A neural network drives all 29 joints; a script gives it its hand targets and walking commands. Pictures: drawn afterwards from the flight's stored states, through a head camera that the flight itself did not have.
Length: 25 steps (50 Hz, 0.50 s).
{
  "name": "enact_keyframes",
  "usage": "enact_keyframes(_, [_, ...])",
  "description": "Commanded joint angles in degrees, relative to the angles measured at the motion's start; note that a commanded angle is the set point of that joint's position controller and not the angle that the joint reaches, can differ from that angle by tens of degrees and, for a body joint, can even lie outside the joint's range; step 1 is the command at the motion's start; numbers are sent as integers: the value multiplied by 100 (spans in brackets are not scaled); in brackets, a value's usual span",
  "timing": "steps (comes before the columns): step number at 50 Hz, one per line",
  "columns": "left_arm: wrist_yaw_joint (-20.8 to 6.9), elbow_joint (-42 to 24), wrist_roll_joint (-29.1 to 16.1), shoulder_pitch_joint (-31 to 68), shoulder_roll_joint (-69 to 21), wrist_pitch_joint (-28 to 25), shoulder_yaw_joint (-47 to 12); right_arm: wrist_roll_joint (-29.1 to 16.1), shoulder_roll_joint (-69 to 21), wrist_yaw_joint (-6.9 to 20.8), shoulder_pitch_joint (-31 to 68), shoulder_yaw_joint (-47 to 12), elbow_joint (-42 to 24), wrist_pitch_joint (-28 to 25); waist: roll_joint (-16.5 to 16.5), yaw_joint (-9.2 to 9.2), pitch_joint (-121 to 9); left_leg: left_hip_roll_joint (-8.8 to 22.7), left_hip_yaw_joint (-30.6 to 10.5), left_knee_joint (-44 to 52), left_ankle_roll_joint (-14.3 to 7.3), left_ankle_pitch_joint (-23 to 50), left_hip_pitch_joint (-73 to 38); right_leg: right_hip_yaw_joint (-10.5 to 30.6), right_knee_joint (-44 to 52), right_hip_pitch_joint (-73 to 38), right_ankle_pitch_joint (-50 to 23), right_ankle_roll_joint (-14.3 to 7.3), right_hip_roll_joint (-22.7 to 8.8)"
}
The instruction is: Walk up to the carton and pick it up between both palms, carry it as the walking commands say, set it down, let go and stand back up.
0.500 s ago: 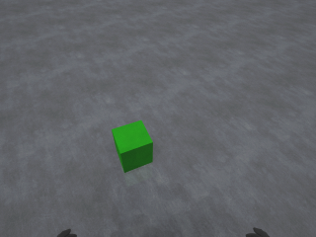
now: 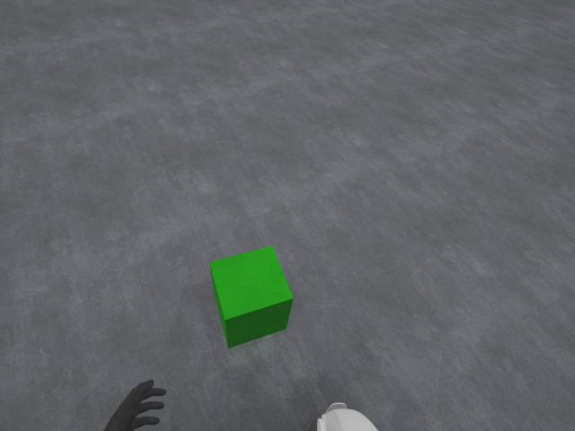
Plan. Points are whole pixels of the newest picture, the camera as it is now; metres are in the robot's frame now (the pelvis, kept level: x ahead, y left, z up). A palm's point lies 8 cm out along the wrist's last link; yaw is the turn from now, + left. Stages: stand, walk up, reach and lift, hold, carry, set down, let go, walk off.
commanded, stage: walk up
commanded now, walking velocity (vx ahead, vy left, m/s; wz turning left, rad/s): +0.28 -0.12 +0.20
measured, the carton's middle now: (249, 297) +0.61 +0.07 -0.63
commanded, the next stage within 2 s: none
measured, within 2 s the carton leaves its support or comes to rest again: neither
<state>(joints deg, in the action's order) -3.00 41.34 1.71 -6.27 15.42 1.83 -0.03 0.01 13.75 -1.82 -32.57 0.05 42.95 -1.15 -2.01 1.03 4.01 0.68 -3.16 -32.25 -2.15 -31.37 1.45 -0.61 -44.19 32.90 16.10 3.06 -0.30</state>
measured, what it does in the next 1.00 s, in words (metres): walks ahead: right foot, then left foot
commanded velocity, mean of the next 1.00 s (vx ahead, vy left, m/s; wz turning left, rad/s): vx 0.08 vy -0.04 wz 0.08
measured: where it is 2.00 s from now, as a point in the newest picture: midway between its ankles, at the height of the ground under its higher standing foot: (268, 422)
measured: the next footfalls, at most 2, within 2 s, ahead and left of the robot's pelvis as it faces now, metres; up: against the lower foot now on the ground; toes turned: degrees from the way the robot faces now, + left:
right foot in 0.04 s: +0.19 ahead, -0.14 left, +0.00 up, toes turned +1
left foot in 0.36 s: +0.16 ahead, +0.12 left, +0.00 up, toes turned +2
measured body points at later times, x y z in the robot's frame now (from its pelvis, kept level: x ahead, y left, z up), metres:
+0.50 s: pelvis +0.12 +0.01 +0.01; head +0.18 +0.05 +0.45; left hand +0.23 +0.27 -0.14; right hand +0.26 -0.23 -0.10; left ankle +0.12 +0.12 -0.72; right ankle +0.11 -0.13 -0.69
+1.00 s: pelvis +0.11 +0.00 +0.01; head +0.13 +0.01 +0.46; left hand +0.22 +0.26 -0.11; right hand +0.22 -0.25 -0.11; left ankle +0.11 +0.12 -0.72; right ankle +0.10 -0.11 -0.71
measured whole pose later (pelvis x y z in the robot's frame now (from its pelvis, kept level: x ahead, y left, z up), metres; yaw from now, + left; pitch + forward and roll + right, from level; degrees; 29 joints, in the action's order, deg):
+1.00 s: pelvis +0.11 +0.00 +0.01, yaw +5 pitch -1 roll -1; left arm -0.7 44.4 1.2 -9.3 14.1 3.5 0.0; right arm 0.0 14.0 -0.4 -15.3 0.1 43.4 2.6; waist 0.8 1.1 2.9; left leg 0.4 -2.7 -36.4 -0.4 -19.2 17.0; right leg -3.7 -36.3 13.3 28.5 -0.8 0.8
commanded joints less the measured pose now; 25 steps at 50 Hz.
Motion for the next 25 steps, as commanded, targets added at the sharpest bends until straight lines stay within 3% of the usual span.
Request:
enact_keyframes(1, [209,231,3,-1446,1031,-238,574,16,906,0,162,406,-105,-103,321,-590,-1490,435,-386,-2214,236,5963,2002,580,1520,-4286,-2178,-731,-871])
enact_keyframes(2, [265,399,-12,-1938,1443,-216,653,-9,575,16,71,382,-169,-89,-1640,-598,-1791,-301,215,-3662,299,199,3124,2520,2161,-5001,-3187,-1417,-2582])
enact_keyframes(3, [291,479,-34,-2101,1371,-181,568,33,779,-5,361,495,-286,-14,-967,-526,-1854,-210,35,-4642,184,-675,2913,2536,2158,-4725,-3021,-1797,-2591])
enact_keyframes(4, [314,443,-15,-1722,1112,-238,512,54,811,22,671,525,-375,-16,-578,-378,-1548,11,-205,-4464,57,-407,2891,2224,2257,-4257,-2611,-1652,-2256])
enact_keyframes(5, [330,333,9,-1340,902,-269,496,49,806,81,951,477,-332,-34,-457,-336,-1161,80,-212,-4234,93,-91,2894,1827,2311,-3697,-2489,-1618,-2065])
enact_keyframes(7, [339,289,-22,-827,640,-300,456,78,701,165,947,453,-264,-8,-692,-163,-812,268,-68,-3500,146,122,2713,1181,2427,-2960,-2015,-1306,-1703])
enact_keyframes(8, [342,273,-27,-716,573,-300,420,87,523,200,908,381,-254,10,-706,-122,-673,218,92,-2960,178,152,2548,949,2477,-2774,-2104,-1225,-1564])
enact_keyframes(10, [344,369,17,-899,604,-347,383,63,322,242,1115,250,-89,60,-892,-186,-733,207,392,-1975,226,121,2207,829,2429,-2504,-2588,-1198,-1539])
enact_keyframes(11, [365,464,-6,-796,596,-306,370,25,214,269,1220,180,-94,35,-1134,-121,-641,149,464,-1126,302,109,1705,492,2314,-2216,-2641,-1180,-1263])
enact_keyframes(12, [333,365,25,-593,709,-299,379,71,206,244,1209,163,72,89,-825,-123,-588,43,532,-700,334,342,1679,694,2294,-2120,-2758,-1222,-1504])
enact_keyframes(13, [310,266,-27,-360,737,-215,472,98,225,226,1264,151,153,118,-564,-7,-627,6,572,-143,309,1116,1380,403,2052,-2141,-2789,-1094,-1342])
enact_keyframes(14, [354,287,-120,-183,847,-128,432,56,331,215,1317,184,199,137,-708,150,-479,-57,657,619,323,1871,1158,131,1498,-2114,-4294,-943,-1176])
enact_keyframes(15, [369,248,-129,-396,720,-68,415,69,458,172,1254,187,120,93,-397,142,-739,21,479,824,258,2555,907,186,1302,-2067,-3792,-720,-962])
enact_keyframes(16, [336,125,-151,-467,499,-18,385,108,814,139,1360,254,102,84,471,21,-771,689,-392,1052,154,3813,962,0,988,-2013,-2136,-450,-521])
enact_keyframes(17, [330,21,-144,-434,259,28,313,93,1001,187,1622,278,42,103,1190,-86,-655,1140,-1020,1070,-60,5159,1071,-192,1007,-1688,-421,-247,-124])
enact_keyframes(18, [348,-22,-198,-185,371,93,336,90,1145,187,1653,305,69,118,1302,-60,-523,1360,-1211,1104,-217,5710,1197,-133,674,-1636,1090,-243,87])
enact_keyframes(19, [345,-46,-199,-182,529,160,374,106,1216,168,1686,313,87,143,1025,12,-522,1545,-1189,940,-438,5839,1197,-33,231,-1531,1388,-231,153])
enact_keyframes(20, [403,4,-276,-183,650,192,372,61,1338,111,1843,369,-114,153,1333,110,-426,1869,-1414,633,-717,7674,823,120,-494,-1043,1716,-179,188])
enact_keyframes(21, [410,-71,-246,-262,570,220,329,66,1258,64,1787,340,-136,147,1522,143,-640,1794,-1258,420,-814,8660,485,237,-967,-825,1827,-140,131])
enact_keyframes(23, [389,-76,-226,-228,428,224,296,60,1137,45,1672,303,-47,140,1684,179,-986,1468,-995,120,-737,9494,114,172,-1083,-644,1705,-137,168])
enact_keyframes(24, [373,-33,-231,-297,335,213,249,40,1053,56,1715,291,-80,178,1812,107,-1227,1308,-875,75,-583,9565,-150,124,-913,-657,1452,-142,170])
enact_keyframes(25, [358,-74,-194,-182,265,196,208,74,948,48,1713,249,-108,173,1895,125,-1273,1077,-852,189,-503,8629,-237,111,-316,-764,1297,-178,117])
